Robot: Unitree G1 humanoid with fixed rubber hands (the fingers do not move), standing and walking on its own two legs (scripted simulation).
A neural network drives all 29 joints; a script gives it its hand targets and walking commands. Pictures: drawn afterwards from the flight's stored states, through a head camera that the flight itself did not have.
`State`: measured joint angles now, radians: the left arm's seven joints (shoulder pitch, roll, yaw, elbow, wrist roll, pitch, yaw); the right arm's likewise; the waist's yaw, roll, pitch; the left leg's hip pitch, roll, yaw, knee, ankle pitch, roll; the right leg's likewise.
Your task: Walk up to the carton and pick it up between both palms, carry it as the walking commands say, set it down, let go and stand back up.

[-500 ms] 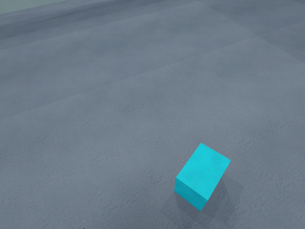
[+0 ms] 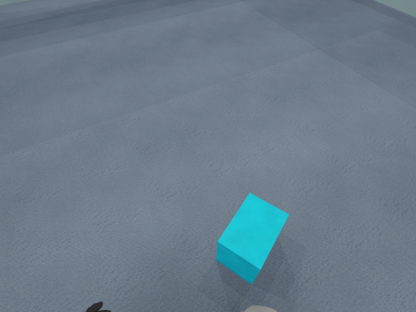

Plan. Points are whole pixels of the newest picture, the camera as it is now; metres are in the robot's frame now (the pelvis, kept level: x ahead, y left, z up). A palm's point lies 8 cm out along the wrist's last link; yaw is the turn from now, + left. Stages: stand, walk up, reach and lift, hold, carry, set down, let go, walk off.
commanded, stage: walk up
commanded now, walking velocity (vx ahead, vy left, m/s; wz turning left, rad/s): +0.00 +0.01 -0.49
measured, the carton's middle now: (250, 238) +0.49 -0.19 -0.65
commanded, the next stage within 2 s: none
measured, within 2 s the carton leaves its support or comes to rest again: neither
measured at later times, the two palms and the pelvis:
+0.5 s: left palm out of the picture +0.05 +0.20 -0.06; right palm out of the picture +0.10 -0.32 -0.14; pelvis +0.05 -0.07 +0.02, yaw -13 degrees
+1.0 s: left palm (66, 308) +0.16 +0.29 -0.10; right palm (331, 288) +0.18 -0.25 -0.12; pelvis +0.13 +0.03 +0.00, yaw -23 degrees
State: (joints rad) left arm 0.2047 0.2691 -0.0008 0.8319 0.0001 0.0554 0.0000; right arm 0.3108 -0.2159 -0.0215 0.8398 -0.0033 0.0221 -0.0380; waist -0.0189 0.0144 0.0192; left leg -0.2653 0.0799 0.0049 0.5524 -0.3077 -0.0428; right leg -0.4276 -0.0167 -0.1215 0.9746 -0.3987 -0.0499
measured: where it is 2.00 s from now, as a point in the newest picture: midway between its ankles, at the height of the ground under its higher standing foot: outside the picture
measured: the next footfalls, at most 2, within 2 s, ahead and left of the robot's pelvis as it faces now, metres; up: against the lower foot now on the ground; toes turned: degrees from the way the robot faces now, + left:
right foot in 0.08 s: +0.04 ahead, -0.11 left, +0.00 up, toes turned -8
left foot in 1.04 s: +0.23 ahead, +0.14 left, +0.00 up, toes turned -23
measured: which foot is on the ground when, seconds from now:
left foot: down 0.00-0.06, up 0.08-1.00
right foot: up 0.00-0.06, down 0.08-1.00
